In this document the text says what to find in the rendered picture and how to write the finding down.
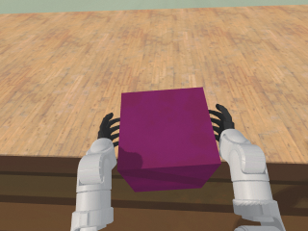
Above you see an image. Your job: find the robot right hand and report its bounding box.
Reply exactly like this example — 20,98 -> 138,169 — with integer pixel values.
208,104 -> 235,142

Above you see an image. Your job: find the right robot forearm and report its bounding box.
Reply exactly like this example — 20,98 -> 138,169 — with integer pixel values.
218,128 -> 286,231

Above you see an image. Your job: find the robot left hand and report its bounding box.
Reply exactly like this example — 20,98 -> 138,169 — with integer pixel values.
97,113 -> 120,147

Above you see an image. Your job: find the carton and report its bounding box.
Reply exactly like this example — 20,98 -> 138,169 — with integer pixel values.
117,87 -> 221,193

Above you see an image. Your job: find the left robot forearm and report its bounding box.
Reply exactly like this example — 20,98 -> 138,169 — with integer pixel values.
70,138 -> 117,231

